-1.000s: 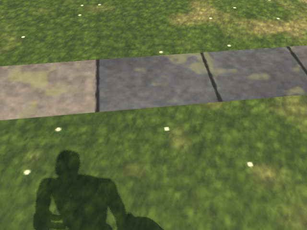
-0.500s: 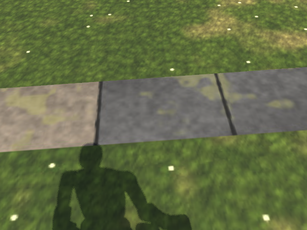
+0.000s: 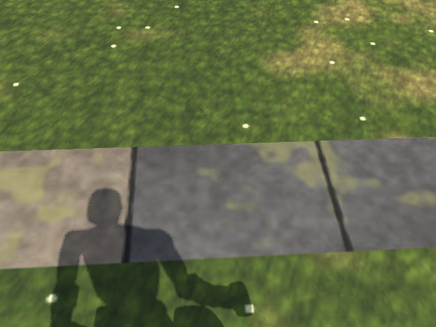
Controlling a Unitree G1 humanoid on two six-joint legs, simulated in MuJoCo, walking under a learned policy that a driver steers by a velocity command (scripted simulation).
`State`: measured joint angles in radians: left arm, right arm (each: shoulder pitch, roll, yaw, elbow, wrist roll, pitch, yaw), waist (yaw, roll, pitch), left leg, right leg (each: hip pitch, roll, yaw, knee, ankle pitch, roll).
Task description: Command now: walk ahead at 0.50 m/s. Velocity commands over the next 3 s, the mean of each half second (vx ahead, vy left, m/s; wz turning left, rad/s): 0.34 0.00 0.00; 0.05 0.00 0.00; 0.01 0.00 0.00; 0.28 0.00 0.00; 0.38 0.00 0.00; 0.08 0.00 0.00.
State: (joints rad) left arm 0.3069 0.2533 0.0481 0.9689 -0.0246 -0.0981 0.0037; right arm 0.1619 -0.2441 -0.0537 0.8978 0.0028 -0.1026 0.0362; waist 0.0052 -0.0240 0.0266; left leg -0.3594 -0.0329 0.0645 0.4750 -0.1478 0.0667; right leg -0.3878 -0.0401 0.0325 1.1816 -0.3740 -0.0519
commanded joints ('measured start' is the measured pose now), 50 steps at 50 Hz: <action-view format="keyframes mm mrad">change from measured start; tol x16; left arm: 1 25 71 28 -59 5 1 9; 15 -315 29 12 -163 20 7 -20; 22 31 107 25 -65 41 12 -18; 27 -257 77 8 -105 53 36 -9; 50 -147 44 6 34 27 81 22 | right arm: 1 35 -74 -12 -24 -13 -14 3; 19 158 -141 -19 79 8 42 -56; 22 369 -36 22 129 0 34 -39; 25 160 -104 -8 85 15 76 -63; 50 146 -54 2 161 -5 71 -76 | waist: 1 9 99 -78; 17 -29 119 -25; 22 27 -182 -459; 27 -51 -87 -122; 39 17 160 31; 50 -12 31 -39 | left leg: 1 208 261 -316 -297 98 162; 10 211 201 -115 -338 364 127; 19 360 173 -92 44 594 35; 20 231 109 -56 248 357 -8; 21 -56 -3 -52 561 -310 -73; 23 -141 36 -169 728 -536 -93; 34 243 66 -42 81 -65 -60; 38 -69 126 -137 -147 -402 -3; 50 85 94 -87 -68 -29 -45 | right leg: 1 -194 -109 46 -7 109 -5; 8 -339 -115 18 -323 379 44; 18 -37 18 -40 -724 433 -19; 21 678 -352 318 -649 1284 -281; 27 75 -185 171 -919 396 -162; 35 -83 -97 100 -970 -219 -39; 40 210 10 -30 -778 113 14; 50 206 -1 -30 -742 327 -4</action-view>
